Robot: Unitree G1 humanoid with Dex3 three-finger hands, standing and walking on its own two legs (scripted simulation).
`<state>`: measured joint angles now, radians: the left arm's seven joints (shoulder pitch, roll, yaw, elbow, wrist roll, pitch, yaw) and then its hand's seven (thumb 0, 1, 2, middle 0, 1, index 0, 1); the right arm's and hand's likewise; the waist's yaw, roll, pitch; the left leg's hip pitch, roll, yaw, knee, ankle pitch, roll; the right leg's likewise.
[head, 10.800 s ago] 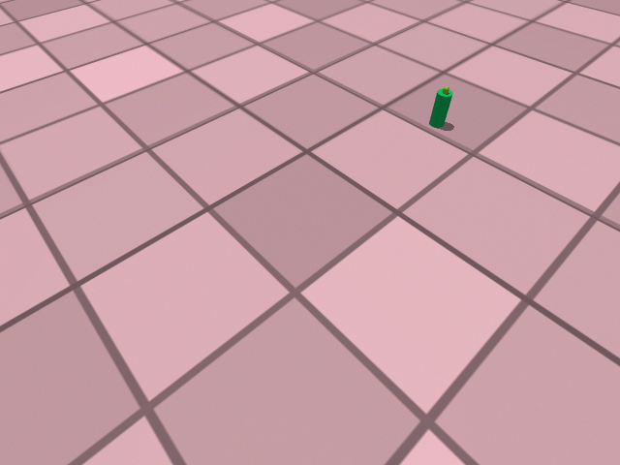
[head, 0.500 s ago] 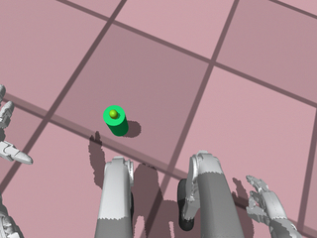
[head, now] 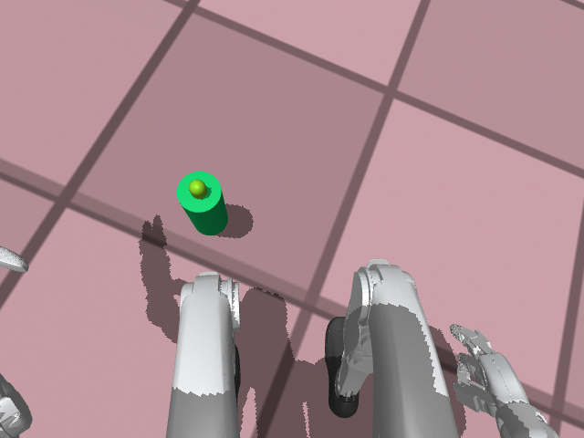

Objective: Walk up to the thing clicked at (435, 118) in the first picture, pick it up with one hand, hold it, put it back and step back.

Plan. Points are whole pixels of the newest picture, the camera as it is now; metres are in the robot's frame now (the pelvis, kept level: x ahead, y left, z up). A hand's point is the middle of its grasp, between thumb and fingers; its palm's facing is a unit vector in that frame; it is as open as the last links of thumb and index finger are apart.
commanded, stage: go down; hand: left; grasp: from the side
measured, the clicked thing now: (204, 204) +0.48 +0.17 -0.32
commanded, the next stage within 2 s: approach in 0.54 s
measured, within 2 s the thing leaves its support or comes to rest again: neither
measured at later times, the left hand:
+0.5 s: hand out of the picture +0.40 +0.37 -0.03, palm faces +0.07 -0.99 -0.11, open 17.4 cm
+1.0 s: hand (68, 197) +0.43 +0.33 -0.11, palm faces +0.05 -1.00 -0.01, open 17.4 cm
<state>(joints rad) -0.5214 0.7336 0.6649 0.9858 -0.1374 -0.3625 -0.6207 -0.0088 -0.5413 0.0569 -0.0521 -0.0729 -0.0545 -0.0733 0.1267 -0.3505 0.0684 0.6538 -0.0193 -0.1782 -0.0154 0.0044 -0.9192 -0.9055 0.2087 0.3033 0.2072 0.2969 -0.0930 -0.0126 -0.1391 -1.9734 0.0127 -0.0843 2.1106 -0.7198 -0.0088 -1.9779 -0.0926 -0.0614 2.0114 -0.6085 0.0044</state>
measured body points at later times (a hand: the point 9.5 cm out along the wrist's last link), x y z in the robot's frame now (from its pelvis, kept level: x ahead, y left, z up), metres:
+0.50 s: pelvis +0.00 +0.01 -0.02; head +0.20 +0.06 +0.38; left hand +0.39 +0.42 -0.02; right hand +0.14 -0.28 -0.12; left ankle +0.07 +0.12 -0.40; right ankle +0.11 -0.13 -0.40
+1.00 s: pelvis -0.01 +0.00 -0.07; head +0.21 +0.07 +0.31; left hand +0.42 +0.38 -0.11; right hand +0.12 -0.28 -0.16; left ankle +0.07 +0.12 -0.40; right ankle +0.11 -0.13 -0.40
